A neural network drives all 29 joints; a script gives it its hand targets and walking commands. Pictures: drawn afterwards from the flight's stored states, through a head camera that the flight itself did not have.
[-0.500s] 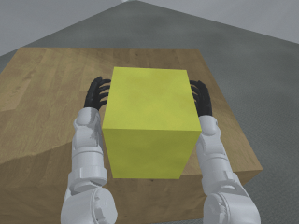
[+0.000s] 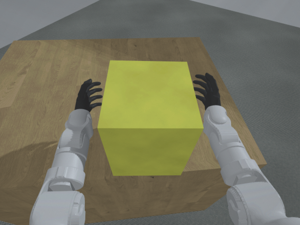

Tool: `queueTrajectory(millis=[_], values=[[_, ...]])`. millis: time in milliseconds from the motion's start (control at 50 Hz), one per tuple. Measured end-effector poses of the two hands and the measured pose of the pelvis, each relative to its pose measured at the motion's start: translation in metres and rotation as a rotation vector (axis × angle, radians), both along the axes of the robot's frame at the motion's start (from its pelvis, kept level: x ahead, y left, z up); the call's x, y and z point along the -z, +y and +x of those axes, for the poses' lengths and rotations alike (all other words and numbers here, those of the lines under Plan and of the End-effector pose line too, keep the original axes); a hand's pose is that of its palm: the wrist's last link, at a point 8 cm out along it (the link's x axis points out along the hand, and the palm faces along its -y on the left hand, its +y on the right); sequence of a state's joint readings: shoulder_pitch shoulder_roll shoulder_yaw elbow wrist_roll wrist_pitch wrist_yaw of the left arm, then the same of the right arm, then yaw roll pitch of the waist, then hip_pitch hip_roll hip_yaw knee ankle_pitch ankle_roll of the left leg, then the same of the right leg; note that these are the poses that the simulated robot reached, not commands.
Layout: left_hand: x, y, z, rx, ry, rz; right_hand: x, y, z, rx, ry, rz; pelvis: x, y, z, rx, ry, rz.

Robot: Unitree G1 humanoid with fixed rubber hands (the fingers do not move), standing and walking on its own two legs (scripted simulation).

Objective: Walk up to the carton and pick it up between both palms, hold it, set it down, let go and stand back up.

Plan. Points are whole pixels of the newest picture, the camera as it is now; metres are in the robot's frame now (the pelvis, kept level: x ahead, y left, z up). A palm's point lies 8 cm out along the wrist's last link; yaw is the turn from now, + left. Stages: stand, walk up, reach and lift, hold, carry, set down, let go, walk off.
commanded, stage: set down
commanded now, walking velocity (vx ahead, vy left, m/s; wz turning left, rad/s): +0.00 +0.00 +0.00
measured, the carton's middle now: (148, 122) +0.38 +0.03 +0.06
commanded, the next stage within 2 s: none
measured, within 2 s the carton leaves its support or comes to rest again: neither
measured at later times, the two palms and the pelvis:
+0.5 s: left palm (69, 81) +0.40 +0.22 +0.18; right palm (226, 81) +0.41 -0.15 +0.19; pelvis -0.02 -0.02 +0.00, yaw +2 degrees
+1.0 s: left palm (51, 67) +0.38 +0.23 +0.24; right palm (246, 70) +0.39 -0.17 +0.23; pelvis -0.02 -0.01 +0.00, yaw +2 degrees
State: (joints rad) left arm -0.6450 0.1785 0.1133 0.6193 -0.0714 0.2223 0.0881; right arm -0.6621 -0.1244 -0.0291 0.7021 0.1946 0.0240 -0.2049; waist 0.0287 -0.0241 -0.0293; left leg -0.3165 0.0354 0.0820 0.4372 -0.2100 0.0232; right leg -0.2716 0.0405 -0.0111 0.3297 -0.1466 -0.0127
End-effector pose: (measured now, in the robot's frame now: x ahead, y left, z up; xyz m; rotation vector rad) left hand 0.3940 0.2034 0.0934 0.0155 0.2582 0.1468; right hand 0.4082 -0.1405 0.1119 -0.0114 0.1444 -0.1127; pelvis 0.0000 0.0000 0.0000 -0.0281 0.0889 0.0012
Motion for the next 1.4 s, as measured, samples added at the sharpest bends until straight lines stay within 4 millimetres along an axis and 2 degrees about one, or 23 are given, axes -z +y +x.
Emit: queueTrajectory(millis=[80, 140, 240, 360, 480, 620, 800, 980, 1080, 1300, 1340, 1400], values=[[-0.034, 0.014, 0.0, -0.007, -0.029, 0.016, -0.03, -0.015, 0.005, 0.019, 0.002, -0.011, -0.001, -0.002, 0.001, -0.01, -0.038, 0.004], [-0.051, 0.02, -0.003, -0.005, -0.034, 0.016, -0.039, -0.025, 0.003, 0.025, 0.043, -0.013, -0.002, -0.005, 0.001, -0.021, -0.074, 0.009], [-0.057, 0.02, -0.007, 0.006, -0.01, 0.007, -0.036, -0.03, -0.006, 0.006, 0.104, 0.006, -0.003, -0.01, -0.006, -0.032, -0.098, 0.015], [-0.058, 0.012, -0.003, 0.008, 0.025, -0.009, -0.039, -0.022, -0.006, -0.032, 0.102, 0.04, -0.002, -0.015, -0.017, -0.032, -0.064, 0.019], [-0.084, 0.011, 0.006, -0.003, -0.009, -0.021, -0.069, -0.014, 0.003, -0.045, 0.047, 0.039, -0.001, -0.017, -0.019, -0.027, -0.034, 0.019], [-0.123, 0.027, 0.006, -0.018, -0.05, -0.014, -0.105, -0.013, 0.006, -0.031, 0.027, 0.032, -0.003, -0.016, -0.011, -0.036, -0.064, 0.018], [-0.144, 0.036, -0.004, 0.0, -0.049, 0.002, -0.122, -0.02, 0.0, -0.041, 0.035, 0.058, -0.003, -0.011, -0.009, -0.046, -0.096, 0.012], [-0.145, 0.028, -0.011, 0.026, -0.033, -0.004, -0.124, -0.033, -0.012, -0.059, 0.035, 0.04, -0.004, -0.01, -0.015, -0.036, -0.101, 0.014], [-0.128, 0.028, -0.022, 0.02, -0.012, -0.014, -0.109, -0.035, -0.025, -0.067, 0.049, 0.037, -0.004, -0.011, -0.017, -0.032, -0.116, 0.018], [-0.082, 0.033, -0.06, -0.001, 0.017, -0.022, -0.064, -0.028, -0.058, -0.072, 0.049, 0.072, -0.003, -0.013, -0.023, -0.036, -0.135, 0.023], [-0.081, 0.032, -0.059, 0.009, 0.021, -0.021, -0.061, -0.032, -0.059, -0.043, 0.052, 0.086, -0.002, -0.014, -0.025, -0.046, -0.121, 0.021], [-0.093, 0.027, -0.052, 0.024, -0.01, -0.005, -0.066, -0.038, -0.057, -0.02, 0.041, 0.091, -0.002, -0.013, -0.026, -0.04, -0.104, 0.022]])
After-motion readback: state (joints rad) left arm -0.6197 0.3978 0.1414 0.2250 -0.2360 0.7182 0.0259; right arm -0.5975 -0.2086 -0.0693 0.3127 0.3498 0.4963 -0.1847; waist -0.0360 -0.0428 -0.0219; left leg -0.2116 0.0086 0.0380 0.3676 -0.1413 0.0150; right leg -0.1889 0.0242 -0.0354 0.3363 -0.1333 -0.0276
